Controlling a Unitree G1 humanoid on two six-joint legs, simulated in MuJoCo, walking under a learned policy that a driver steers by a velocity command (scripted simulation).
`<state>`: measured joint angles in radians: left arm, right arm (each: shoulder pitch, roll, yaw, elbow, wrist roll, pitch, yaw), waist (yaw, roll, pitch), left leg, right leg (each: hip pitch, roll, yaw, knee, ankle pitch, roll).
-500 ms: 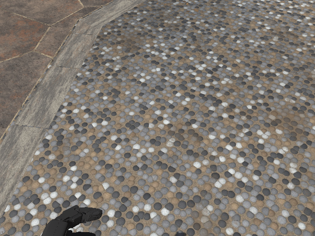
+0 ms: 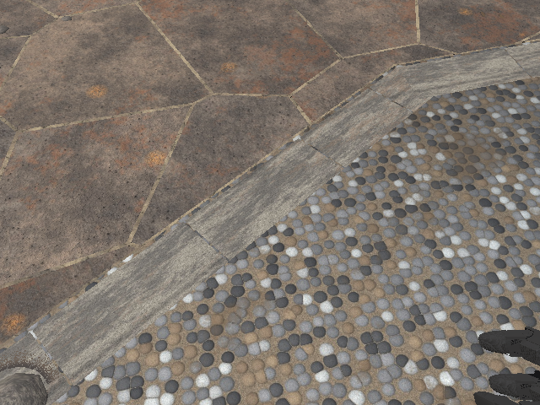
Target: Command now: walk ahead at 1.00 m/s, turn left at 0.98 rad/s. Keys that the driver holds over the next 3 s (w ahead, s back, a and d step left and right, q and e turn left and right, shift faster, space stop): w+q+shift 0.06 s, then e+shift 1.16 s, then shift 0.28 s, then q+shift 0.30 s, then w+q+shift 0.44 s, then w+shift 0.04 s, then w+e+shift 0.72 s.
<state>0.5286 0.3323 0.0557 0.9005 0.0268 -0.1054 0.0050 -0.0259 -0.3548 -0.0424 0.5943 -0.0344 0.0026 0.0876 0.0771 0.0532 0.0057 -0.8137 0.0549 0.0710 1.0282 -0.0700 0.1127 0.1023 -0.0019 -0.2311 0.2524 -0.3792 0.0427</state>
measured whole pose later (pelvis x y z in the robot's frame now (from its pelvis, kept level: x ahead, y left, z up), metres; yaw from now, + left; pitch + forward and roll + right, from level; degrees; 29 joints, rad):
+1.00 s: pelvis +0.43 -0.03 +0.01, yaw -28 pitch +2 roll +2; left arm 0.25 0.32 0.11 0.69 0.01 0.07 -0.01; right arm 0.12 -0.30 -0.04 0.72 -0.02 0.04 -0.04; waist 0.06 0.00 0.06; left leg -0.49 -0.04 -0.15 0.83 -0.33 -0.04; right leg -0.34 0.22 0.28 0.41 -0.05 -0.09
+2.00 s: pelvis +0.49 +0.02 +0.01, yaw -31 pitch +0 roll -1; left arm 0.22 0.33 0.06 0.77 0.04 0.00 0.01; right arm 0.23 -0.31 -0.08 0.71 0.00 0.08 0.10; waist 0.00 -0.05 0.00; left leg -0.28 0.04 0.11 0.67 -0.43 0.08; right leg -0.08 -0.09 -0.24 0.44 -0.35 0.03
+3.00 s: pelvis +1.27 -0.17 +0.01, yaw -38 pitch +2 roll +1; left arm 0.31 0.37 0.09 0.81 0.01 -0.04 -0.03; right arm 0.18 -0.28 -0.02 0.70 -0.06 -0.08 -0.01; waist 0.03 -0.05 0.00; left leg -0.30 0.05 0.06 0.53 -0.27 -0.04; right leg -0.44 0.02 0.03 1.28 -0.31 -0.10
